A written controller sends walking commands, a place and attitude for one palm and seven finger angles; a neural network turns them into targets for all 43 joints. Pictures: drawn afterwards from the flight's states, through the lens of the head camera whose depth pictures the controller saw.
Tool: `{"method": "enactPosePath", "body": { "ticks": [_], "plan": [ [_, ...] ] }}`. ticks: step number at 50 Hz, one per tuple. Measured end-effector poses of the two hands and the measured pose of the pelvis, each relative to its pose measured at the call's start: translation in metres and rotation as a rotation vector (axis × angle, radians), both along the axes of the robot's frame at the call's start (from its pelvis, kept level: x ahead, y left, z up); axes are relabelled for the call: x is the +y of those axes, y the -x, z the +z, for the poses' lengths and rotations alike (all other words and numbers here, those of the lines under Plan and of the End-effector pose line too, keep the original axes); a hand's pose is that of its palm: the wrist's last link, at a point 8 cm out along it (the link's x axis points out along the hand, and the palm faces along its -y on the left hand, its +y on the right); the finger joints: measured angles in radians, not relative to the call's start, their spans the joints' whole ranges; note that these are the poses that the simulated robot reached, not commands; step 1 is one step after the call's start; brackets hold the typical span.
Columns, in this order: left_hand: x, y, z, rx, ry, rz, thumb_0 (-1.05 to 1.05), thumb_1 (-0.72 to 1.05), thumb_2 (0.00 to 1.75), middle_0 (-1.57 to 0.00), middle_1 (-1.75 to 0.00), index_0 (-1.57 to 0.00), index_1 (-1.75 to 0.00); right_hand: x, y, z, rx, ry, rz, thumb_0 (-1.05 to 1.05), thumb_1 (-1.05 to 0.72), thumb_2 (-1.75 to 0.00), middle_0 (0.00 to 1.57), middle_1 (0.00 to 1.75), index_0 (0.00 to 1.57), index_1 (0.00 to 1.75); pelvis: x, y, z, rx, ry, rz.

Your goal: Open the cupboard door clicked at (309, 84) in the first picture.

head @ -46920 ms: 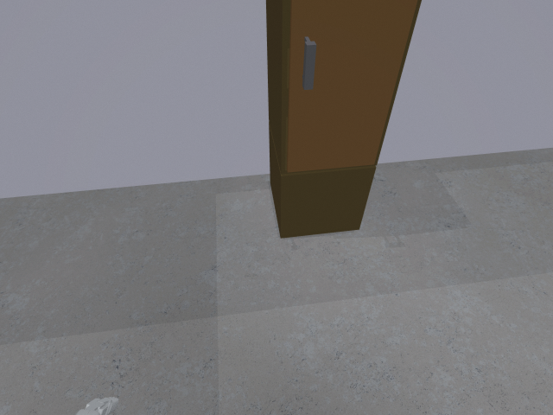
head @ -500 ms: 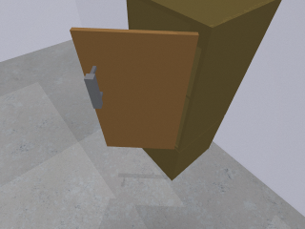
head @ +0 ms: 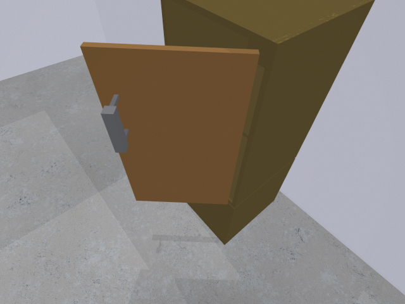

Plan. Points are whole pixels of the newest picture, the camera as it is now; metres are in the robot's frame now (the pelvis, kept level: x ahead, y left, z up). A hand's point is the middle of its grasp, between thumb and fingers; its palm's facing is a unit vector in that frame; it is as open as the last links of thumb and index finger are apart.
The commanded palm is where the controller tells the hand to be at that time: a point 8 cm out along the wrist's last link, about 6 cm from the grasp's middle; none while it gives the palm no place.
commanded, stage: look again from close up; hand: left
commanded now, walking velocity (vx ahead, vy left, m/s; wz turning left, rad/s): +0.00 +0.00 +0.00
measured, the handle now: (118, 123) +0.47 +0.24 +0.07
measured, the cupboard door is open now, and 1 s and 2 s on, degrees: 48 48 48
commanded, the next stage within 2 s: raise the hand with hooked fingers in 0.62 s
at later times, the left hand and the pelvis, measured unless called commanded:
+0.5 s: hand out of the picture +0.01 +0.20 -0.18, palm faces -0.01 -0.98 -0.21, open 7.3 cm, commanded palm none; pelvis -0.01 +0.02 +0.00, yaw +0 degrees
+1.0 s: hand (98, 258) +0.19 +0.20 +0.02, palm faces +0.14 -0.99 -0.04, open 7.9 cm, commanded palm +0.10 +0.27 -0.04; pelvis -0.05 +0.01 -0.03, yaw +1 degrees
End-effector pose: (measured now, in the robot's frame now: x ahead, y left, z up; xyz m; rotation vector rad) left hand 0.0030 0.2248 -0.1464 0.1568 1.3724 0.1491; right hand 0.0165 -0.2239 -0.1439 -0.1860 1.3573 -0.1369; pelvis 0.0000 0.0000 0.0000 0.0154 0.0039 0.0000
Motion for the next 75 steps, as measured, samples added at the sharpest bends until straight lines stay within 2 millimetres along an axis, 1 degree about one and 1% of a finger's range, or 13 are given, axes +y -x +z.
{"method": "enactPosePath", "body": {
  "ticks": [12, 21, 37, 39, 45, 48, 50, 52, 58, 62, 67, 72, 75],
  "plan": [
    [0.010, -0.007, 0.002, -0.049, -0.025, -0.035, 0.01, 0.91, 0.90, -0.20, -0.30, -0.20, -0.30, 0.007, -0.016, -0.004, -0.093, -0.013, -0.004, 0.00, -0.92, -0.90, 0.20, 0.30, 0.20, 0.30, 0.011, 0.006, -0.006, 0.000, 0.021, -0.003],
    [0.023, -0.010, 0.002, -0.080, -0.020, -0.034, 0.01, 0.91, 0.90, -0.20, -0.30, -0.20, -0.30, 0.017, 0.001, -0.002, -0.068, -0.010, 0.006, 0.00, -0.93, -0.90, 0.20, 0.30, 0.20, 0.30, 0.020, 0.012, -0.004, -0.021, 0.013, -0.004],
    [0.035, 0.014, 0.000, -0.003, -0.018, -0.024, 0.01, 0.91, 0.90, -0.20, -0.30, -0.20, -0.30, 0.026, 0.026, 0.000, 0.009, -0.003, 0.001, 0.00, -0.91, -0.90, 0.20, 0.30, 0.20, 0.30, 0.029, 0.016, -0.002, -0.012, 0.015, -0.003],
    [0.040, -0.012, 0.019, -0.179, -0.027, 0.059, 0.01, 0.91, 0.90, -0.20, -0.30, -0.20, -0.30, 0.024, 0.016, 0.007, -0.092, 0.009, -0.001, 0.01, -0.90, -0.90, 0.20, 0.30, 0.20, 0.30, 0.029, 0.018, -0.002, -0.004, 0.011, 0.002],
    [0.039, -0.128, 0.131, -0.947, -0.085, 0.048, 0.02, 0.86, 0.88, -0.21, -0.33, -0.20, -0.34, 0.013, -0.042, 0.020, -0.476, 0.015, 0.039, 0.01, -0.90, -0.90, 0.20, 0.30, 0.20, 0.30, 0.026, 0.032, -0.011, 0.017, -0.014, 0.043],
    [0.031, -0.157, 0.165, -1.230, -0.026, -0.011, 0.01, 0.81, 0.85, -0.21, -0.36, -0.20, -0.37, 0.004, -0.072, 0.030, -0.615, 0.023, 0.070, 0.01, -0.90, -0.90, 0.20, 0.30, 0.20, 0.30, 0.019, 0.043, -0.021, 0.064, 0.001, 0.037],
    [0.027, -0.158, 0.168, -1.361, 0.032, -0.060, 0.01, 0.77, 0.84, -0.21, -0.39, -0.21, -0.39, -0.004, -0.090, 0.039, -0.691, 0.035, 0.088, 0.01, -0.90, -0.90, 0.20, 0.30, 0.20, 0.30, 0.012, 0.049, -0.030, 0.101, -0.001, 0.026],
    [0.025, -0.147, 0.155, -1.411, 0.084, -0.112, 0.01, 0.73, 0.82, -0.21, -0.42, -0.21, -0.42, -0.013, -0.105, 0.047, -0.754, 0.050, 0.121, 0.01, -0.90, -0.90, 0.20, 0.30, 0.20, 0.30, 0.004, 0.056, -0.041, 0.125, -0.001, 0.024],
    [0.037, -0.081, 0.096, -1.216, 0.099, -0.056, 0.01, 0.59, 0.76, -0.23, -0.50, -0.22, -0.51, -0.030, -0.136, 0.056, -0.858, 0.104, 0.219, 0.01, -0.90, -0.90, 0.20, 0.30, 0.20, 0.30, -0.011, 0.067, -0.064, 0.161, 0.019, 0.048],
    [0.050, -0.065, 0.115, -1.311, -0.017, 0.001, 0.02, 0.50, 0.73, -0.24, -0.56, -0.23, -0.57, -0.026, -0.141, 0.045, -0.850, 0.107, 0.251, 0.01, -0.90, -0.90, 0.20, 0.30, 0.20, 0.30, -0.016, 0.068, -0.070, 0.162, 0.044, 0.071],
    [0.045, -0.098, 0.156, -1.497, -0.011, -0.140, 0.01, 0.38, 0.68, -0.24, -0.64, -0.23, -0.64, -0.010, -0.127, 0.021, -0.784, 0.049, 0.251, 0.01, -0.90, -0.90, 0.20, 0.30, 0.20, 0.30, -0.019, 0.067, -0.071, 0.152, 0.064, 0.085],
    [0.044, -0.150, 0.154, -1.314, 0.126, -0.249, 0.01, 0.26, 0.63, -0.25, -0.71, -0.24, -0.71, -0.002, -0.098, 0.008, -0.690, 0.001, 0.162, 0.01, -0.90, -0.90, 0.20, 0.30, 0.21, 0.30, -0.016, 0.063, -0.060, 0.155, 0.050, 0.066],
    [0.055, -0.162, 0.155, -1.244, 0.138, -0.176, 0.01, 0.19, 0.60, -0.26, -0.76, -0.25, -0.76, -0.005, -0.080, 0.010, -0.645, 0.004, 0.105, 0.01, -0.90, -0.90, 0.21, 0.30, 0.21, 0.30, -0.012, 0.055, -0.051, 0.161, 0.036, 0.046]
  ]
}}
